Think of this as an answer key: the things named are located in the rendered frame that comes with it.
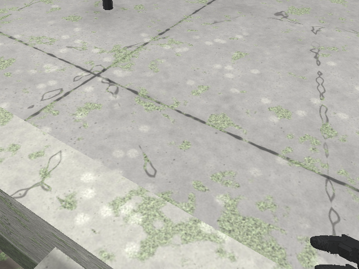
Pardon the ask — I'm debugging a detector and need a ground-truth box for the robot right hand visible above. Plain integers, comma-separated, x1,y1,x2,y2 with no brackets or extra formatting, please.
310,234,359,269

